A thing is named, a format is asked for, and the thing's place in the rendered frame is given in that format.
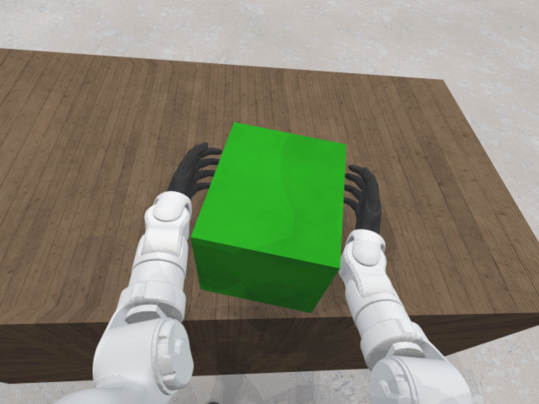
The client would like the carton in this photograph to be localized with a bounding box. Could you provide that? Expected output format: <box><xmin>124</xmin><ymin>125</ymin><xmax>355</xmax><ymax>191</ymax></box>
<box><xmin>191</xmin><ymin>122</ymin><xmax>346</xmax><ymax>313</ymax></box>

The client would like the robot right forearm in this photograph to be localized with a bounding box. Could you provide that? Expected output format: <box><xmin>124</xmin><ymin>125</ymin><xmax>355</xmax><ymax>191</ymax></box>
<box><xmin>339</xmin><ymin>229</ymin><xmax>473</xmax><ymax>403</ymax></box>

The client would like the robot left upper arm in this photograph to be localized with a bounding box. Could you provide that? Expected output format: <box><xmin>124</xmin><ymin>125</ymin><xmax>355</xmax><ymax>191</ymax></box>
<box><xmin>54</xmin><ymin>317</ymin><xmax>194</xmax><ymax>404</ymax></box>

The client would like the robot right hand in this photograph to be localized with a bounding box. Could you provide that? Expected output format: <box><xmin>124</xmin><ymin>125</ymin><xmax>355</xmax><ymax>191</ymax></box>
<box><xmin>344</xmin><ymin>165</ymin><xmax>382</xmax><ymax>235</ymax></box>

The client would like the pedestal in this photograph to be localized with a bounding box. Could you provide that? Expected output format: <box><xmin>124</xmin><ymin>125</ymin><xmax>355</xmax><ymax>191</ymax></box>
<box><xmin>0</xmin><ymin>48</ymin><xmax>539</xmax><ymax>384</ymax></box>

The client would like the robot left hand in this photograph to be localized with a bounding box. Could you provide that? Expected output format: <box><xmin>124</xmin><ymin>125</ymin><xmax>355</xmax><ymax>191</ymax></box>
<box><xmin>167</xmin><ymin>142</ymin><xmax>222</xmax><ymax>201</ymax></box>

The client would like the robot right upper arm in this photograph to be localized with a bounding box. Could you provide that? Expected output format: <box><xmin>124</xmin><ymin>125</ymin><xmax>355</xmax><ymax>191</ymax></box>
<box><xmin>369</xmin><ymin>355</ymin><xmax>473</xmax><ymax>404</ymax></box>

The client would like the robot left forearm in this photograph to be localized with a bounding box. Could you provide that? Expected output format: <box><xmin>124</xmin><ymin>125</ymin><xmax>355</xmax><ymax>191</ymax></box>
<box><xmin>93</xmin><ymin>191</ymin><xmax>192</xmax><ymax>387</ymax></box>

